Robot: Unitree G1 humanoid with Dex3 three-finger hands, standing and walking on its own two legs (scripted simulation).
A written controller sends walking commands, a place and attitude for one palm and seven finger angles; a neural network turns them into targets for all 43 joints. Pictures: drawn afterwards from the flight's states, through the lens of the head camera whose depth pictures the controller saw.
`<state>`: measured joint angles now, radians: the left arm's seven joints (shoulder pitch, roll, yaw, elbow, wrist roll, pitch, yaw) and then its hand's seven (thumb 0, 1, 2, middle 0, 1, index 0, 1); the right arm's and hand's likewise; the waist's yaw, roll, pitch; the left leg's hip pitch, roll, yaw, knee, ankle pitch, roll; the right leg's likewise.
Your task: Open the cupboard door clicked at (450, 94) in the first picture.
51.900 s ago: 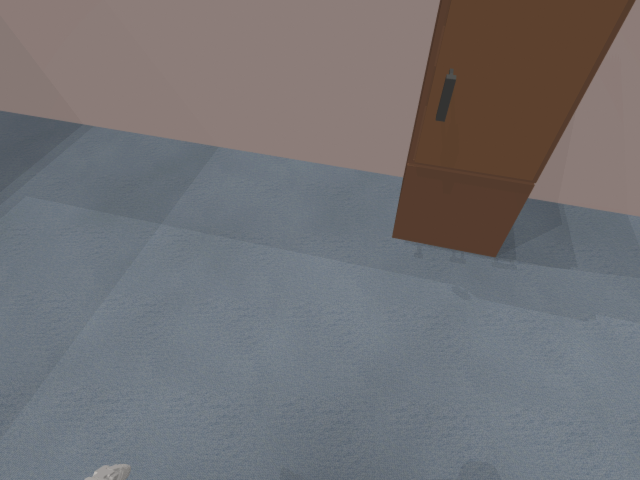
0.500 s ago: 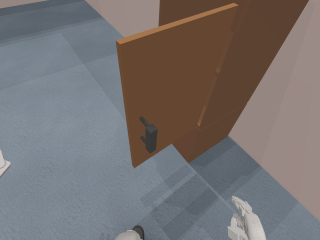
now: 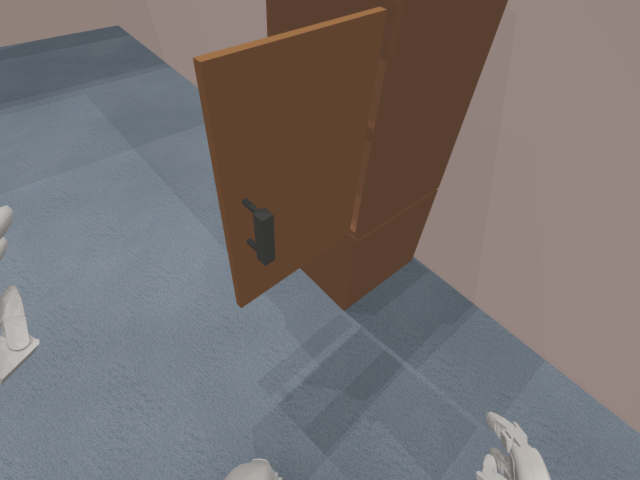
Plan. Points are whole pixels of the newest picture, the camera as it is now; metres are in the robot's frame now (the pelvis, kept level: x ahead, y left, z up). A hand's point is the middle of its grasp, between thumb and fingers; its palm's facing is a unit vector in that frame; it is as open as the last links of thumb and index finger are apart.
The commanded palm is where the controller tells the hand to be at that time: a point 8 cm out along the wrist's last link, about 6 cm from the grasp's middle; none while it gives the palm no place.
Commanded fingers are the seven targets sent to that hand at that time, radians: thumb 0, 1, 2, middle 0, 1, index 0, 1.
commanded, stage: stop stepping back and stand still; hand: left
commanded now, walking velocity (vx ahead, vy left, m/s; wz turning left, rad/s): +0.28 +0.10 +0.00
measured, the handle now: (257, 231) +0.56 +0.15 -0.07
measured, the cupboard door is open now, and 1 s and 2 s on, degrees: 93 93 93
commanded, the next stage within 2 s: let the arm hang, fingers relaxed in 0.56 s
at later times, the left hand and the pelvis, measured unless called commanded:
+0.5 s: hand (9, 386) +0.16 +0.26 +0.16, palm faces +0.46 -0.75 -0.48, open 7.4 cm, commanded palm +0.10 +0.30 +0.18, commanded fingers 0.00 0.90 0.90 -0.20 -0.30 -0.20 -0.30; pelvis -0.04 -0.01 +0.00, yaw +1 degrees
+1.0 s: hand out of the picture +0.02 +0.20 -0.17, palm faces +0.11 -0.98 -0.17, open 6.9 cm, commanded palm none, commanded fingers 0.00 0.90 0.90 -0.20 -0.30 -0.20 -0.30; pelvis -0.02 +0.02 +0.01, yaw +3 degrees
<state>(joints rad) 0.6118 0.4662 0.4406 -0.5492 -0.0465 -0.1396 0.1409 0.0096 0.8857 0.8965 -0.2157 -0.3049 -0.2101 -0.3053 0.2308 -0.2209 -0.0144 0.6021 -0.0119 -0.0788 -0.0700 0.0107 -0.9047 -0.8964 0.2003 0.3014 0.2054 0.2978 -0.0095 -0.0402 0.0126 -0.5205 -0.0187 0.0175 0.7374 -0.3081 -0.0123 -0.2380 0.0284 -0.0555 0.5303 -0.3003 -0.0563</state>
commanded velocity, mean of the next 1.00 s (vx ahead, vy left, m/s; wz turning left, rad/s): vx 0.06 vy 0.01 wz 0.00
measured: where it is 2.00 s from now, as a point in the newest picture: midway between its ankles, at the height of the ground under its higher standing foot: outside the picture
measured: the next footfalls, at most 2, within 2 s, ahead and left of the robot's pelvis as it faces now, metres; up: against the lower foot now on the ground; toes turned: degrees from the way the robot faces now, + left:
left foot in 0.18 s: +0.01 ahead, +0.13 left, +0.00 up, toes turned +5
left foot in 0.68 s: +0.04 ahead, +0.13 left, +0.00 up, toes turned +4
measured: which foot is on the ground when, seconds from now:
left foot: up 0.00-0.16, down 0.18-0.42, up 0.44-0.66, down 0.68-1.00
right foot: down 0.00-1.00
